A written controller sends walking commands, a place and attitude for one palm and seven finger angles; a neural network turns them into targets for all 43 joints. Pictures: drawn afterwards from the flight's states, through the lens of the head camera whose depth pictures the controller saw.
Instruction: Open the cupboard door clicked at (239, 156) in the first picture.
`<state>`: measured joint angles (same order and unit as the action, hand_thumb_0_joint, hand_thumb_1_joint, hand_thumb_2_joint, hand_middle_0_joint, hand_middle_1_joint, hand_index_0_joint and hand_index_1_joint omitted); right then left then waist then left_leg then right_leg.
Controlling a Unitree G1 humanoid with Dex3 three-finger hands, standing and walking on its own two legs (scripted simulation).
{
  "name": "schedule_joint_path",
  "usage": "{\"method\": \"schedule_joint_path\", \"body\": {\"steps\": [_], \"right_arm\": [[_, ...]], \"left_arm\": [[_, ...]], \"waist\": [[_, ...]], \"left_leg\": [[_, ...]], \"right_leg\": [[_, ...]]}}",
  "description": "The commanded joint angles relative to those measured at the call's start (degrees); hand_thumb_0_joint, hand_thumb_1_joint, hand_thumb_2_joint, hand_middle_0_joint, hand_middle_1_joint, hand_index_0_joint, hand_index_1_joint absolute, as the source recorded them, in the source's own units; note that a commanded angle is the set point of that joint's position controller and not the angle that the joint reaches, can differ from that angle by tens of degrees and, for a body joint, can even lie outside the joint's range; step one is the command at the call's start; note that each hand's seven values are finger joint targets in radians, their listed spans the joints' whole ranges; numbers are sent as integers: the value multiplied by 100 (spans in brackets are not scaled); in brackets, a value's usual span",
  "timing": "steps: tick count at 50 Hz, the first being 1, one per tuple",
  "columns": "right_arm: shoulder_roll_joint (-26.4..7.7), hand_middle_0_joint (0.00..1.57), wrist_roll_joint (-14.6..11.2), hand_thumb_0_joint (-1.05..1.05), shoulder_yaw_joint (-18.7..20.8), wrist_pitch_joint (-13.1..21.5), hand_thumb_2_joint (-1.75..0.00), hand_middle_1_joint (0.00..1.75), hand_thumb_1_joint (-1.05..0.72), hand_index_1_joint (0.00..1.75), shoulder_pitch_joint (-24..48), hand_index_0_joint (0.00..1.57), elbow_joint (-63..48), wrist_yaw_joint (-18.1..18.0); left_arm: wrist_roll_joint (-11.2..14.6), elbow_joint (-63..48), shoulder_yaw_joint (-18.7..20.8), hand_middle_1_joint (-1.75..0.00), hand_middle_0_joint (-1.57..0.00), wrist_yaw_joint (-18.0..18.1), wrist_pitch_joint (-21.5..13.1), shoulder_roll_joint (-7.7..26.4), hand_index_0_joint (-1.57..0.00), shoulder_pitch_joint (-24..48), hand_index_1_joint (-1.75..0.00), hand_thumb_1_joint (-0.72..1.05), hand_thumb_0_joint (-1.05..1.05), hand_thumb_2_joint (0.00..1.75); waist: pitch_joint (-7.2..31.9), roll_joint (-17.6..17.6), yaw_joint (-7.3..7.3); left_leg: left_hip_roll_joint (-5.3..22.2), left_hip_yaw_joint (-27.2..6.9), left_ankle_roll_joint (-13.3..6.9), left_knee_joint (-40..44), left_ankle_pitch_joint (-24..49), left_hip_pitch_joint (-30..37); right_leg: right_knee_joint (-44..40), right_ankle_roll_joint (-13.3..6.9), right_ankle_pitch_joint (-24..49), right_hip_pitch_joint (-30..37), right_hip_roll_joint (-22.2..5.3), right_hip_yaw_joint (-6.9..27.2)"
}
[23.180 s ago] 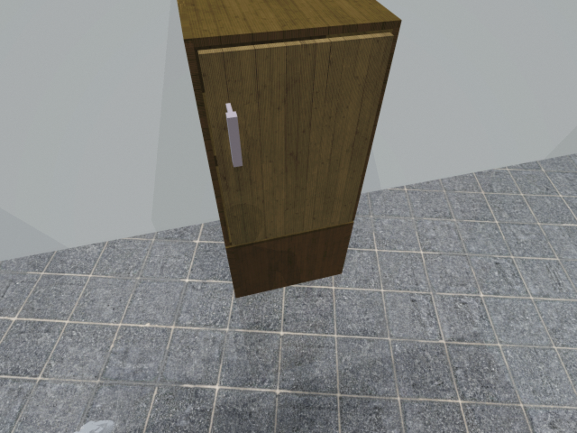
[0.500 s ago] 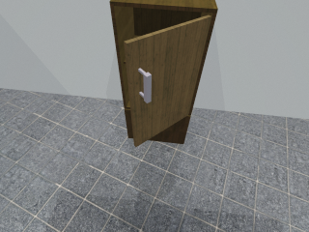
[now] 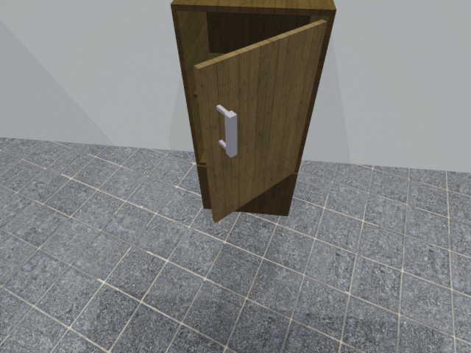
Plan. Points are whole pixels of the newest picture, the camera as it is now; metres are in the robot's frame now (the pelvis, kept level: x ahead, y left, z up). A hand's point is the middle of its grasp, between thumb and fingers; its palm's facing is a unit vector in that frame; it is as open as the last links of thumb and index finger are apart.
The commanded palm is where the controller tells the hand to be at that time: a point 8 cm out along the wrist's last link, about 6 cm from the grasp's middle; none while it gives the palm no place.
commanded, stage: let the arm hang, fingers relaxed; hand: left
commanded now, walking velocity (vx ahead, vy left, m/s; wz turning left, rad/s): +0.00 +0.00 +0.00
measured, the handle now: (226, 131) +0.61 +0.06 +0.01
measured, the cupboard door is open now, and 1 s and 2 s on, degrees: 44 44 44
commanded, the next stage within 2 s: look to check the result in 0.30 s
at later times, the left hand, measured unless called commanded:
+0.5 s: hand out of the picture +0.01 +0.16 -0.18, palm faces +0.04 -0.98 -0.18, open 7.4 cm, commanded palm none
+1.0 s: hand out of the picture +0.03 +0.17 -0.17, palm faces +0.04 -0.98 -0.19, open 7.4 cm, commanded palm none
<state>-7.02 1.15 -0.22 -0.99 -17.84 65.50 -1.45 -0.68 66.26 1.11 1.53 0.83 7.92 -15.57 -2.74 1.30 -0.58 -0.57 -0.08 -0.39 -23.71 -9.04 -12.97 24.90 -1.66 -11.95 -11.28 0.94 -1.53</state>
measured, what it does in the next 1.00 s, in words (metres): stands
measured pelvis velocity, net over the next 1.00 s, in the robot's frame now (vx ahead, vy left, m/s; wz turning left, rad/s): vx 0.03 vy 0.00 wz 0.00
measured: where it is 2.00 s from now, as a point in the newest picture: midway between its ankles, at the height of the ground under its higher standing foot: outside the picture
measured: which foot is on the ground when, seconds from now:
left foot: down 0.00-1.00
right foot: down 0.00-1.00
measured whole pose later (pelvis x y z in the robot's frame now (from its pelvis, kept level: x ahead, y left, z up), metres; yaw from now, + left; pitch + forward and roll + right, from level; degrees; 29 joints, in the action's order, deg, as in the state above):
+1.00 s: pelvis +0.03 +0.00 +0.00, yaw +0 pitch -1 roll +0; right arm -8.3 0.9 0.0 0.0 -14.2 65.6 -1.9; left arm -0.6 65.7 1.1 1.7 -0.3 8.1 -13.9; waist -3.2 0.3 -0.4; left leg -0.3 -0.4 0.0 -22.7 -10.8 -10.5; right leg 23.0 -1.9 -13.3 -8.3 1.2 -1.8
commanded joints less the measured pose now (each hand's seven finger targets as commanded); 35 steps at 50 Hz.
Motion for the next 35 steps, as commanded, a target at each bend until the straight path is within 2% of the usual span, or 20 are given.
{"method": "schedule_joint_path", "body": {"steps": [1, 4, 7, 15, 16, 29, 35], "right_arm": [[-483, 20, 21, 0, 112, 63, -90, 30, -90, 30, -315, 20, -149, -68], [-418, 20, 25, 0, 118, 82, -90, 30, -90, 30, -315, 20, -148, -69], [-377, 20, 26, 0, 124, 70, -90, 30, -90, 30, -300, 20, -154, -65], [-422, 20, 22, 0, 121, 93, -90, 30, -90, 30, -276, 20, -153, -67], [-418, 20, 13, 0, 120, 85, -90, 30, -90, 30, -283, 20, -157, -66], [-490, 20, 13, 0, 105, 106, -90, 30, -90, 30, -160, 20, -148, -76], [-536, 20, 9, 0, 103, 116, -90, 30, -90, 30, -115, 20, -134, -77]], "left_arm": [[11, -127, 97, -30, -20, 65, -97, 575, -20, -363, -30, 90, 0, 90], [7, -149, 105, -30, -20, 66, -116, 518, -20, -335, -30, 90, 0, 90], [4, -154, 103, -30, -20, 72, -114, 508, -20, -338, -30, 90, 0, 90], [14, -177, 97, -30, -20, 65, -152, 516, -20, -321, -30, 90, 0, 90], [11, -185, 97, -30, -20, 71, -154, 525, -20, -319, -30, 90, 0, 90], [24, -148, 87, -30, -20, 58, -162, 553, -20, -259, -30, 90, 0, 90], [27, -159, 84, -30, -20, 56, -176, 568, -20, -252, -30, 90, 0, 90]], "waist": [[-266, -32, 64], [-273, -108, 49], [-340, -28, 39], [-225, -60, 11], [-234, -145, 20], [-184, -17, 17], [-106, -160, 18]], "left_leg": [[525, -560, -165, 618, -685, -192], [512, -516, -161, 577, -544, -191], [493, -491, -153, 555, -585, -195], [489, -443, -139, 474, -279, 14], [503, -426, -138, 458, -281, 5], [507, -458, -120, 463, -44, 103], [509, -436, -121, 429, 133, 186]], "right_leg": [[-597, -135, -575, -283, -535, 503], [-607, -126, -449, -269, -571, 512], [-628, -126, -523, -347, -570, 533], [-655, -126, -328, -324, -599, 570], [-664, -126, -353, -316, -584, 555], [-680, -116, -150, -177, -613, 531], [-705, -109, -23, -87, -637, 530]]}}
